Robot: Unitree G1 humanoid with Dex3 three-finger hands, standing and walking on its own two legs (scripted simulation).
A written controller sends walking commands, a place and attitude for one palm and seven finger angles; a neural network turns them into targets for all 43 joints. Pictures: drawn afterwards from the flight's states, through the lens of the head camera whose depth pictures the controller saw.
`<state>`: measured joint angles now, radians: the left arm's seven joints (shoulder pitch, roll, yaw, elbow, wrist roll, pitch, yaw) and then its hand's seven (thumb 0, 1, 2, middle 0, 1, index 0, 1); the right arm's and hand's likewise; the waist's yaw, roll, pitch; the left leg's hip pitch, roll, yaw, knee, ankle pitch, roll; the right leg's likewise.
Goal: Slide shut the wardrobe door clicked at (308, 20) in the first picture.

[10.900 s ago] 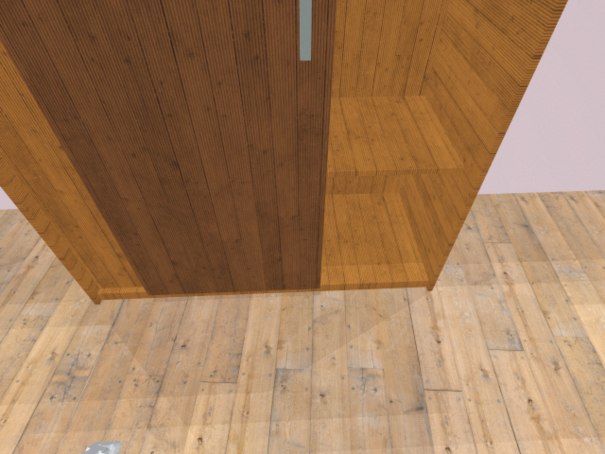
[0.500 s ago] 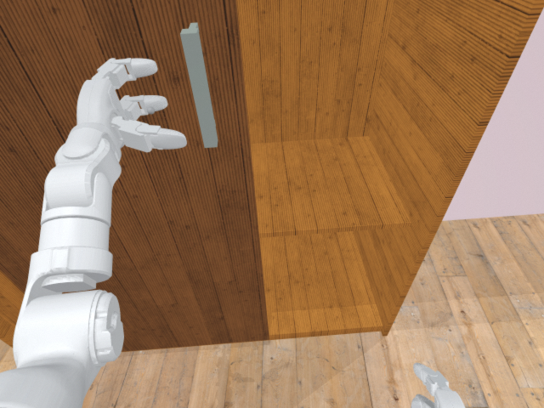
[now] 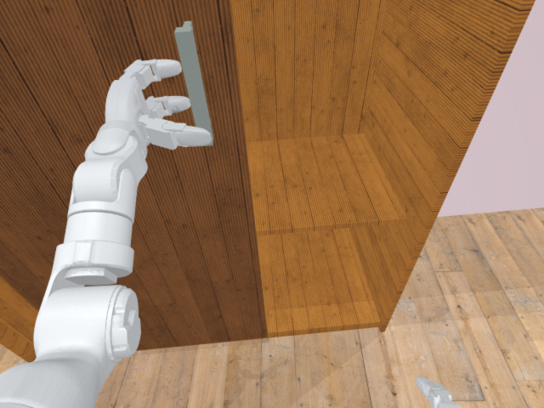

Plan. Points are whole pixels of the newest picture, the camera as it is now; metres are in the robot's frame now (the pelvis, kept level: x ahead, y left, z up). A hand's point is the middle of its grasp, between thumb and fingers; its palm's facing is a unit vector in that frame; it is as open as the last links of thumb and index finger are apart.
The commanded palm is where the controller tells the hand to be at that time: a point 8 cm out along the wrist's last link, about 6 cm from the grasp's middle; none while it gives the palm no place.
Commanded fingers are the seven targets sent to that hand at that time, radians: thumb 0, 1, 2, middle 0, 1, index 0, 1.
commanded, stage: feel for the door with the fingertips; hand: left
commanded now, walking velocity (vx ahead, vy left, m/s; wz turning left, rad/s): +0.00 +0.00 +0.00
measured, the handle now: (197, 86) +0.51 +0.13 +0.26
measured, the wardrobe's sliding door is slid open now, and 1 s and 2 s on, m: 0.43 0.43 0.43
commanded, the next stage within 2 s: slide the fingers in behind the handle in 0.68 s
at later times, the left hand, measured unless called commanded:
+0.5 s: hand (179, 102) +0.45 +0.14 +0.26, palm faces +0.11 -0.99 +0.00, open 14.0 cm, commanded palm +0.43 +0.19 +0.26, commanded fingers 0.00 -0.50 0.30 -0.30 -1.20 -0.30 -1.20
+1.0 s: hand (182, 99) +0.45 +0.14 +0.27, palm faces +0.11 -0.99 +0.01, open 14.0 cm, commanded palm +0.42 +0.19 +0.26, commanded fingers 0.00 -0.50 0.30 -0.30 -1.20 -0.30 -1.20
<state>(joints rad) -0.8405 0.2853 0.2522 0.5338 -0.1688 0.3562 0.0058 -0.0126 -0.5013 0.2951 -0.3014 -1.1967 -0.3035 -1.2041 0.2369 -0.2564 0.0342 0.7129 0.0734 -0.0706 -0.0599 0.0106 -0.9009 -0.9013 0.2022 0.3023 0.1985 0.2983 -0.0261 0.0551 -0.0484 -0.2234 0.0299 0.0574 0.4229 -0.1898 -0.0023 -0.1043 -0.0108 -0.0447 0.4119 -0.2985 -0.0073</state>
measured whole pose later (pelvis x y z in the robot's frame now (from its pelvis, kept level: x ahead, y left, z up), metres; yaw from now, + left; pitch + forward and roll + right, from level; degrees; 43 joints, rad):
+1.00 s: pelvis +0.01 +0.00 +0.00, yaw +0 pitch +0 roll +0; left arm -0.90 0.29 0.27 0.61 -0.14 0.30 0.03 -0.01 -0.50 0.30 -0.32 -1.21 -0.30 -1.20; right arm 0.28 -0.26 0.01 0.72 0.06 -0.06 -0.05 0.01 -0.90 -0.90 0.20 0.30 0.20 0.30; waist -0.04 0.05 -0.05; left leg -0.23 0.03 0.06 0.42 -0.20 -0.01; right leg -0.11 -0.01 -0.04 0.41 -0.30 -0.01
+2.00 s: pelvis -0.01 +0.00 +0.00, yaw +1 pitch +0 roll +0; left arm -0.95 0.24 0.19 0.63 -0.15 0.32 0.10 -0.01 -0.50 0.30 -0.30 -1.20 -0.28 -1.26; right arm 0.26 -0.25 0.02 0.75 0.06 -0.09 -0.05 0.01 -0.90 -0.90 0.20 0.30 0.20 0.30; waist -0.02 0.05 -0.04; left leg -0.25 0.02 0.04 0.43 -0.18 0.00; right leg -0.12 -0.02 -0.06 0.41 -0.29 0.00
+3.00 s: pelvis +0.01 -0.01 +0.00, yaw +1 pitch -1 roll +0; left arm -0.78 0.32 0.26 0.47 -0.18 0.38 -0.01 -0.01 -0.50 0.30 -0.30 -1.20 -0.30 -1.20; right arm 0.20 -0.26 0.03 0.68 0.07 -0.03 -0.07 0.01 -0.90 -0.90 0.20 0.30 0.20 0.30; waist -0.02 0.05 -0.05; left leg -0.20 0.03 0.04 0.42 -0.20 -0.01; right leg -0.08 -0.01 -0.05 0.40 -0.31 -0.02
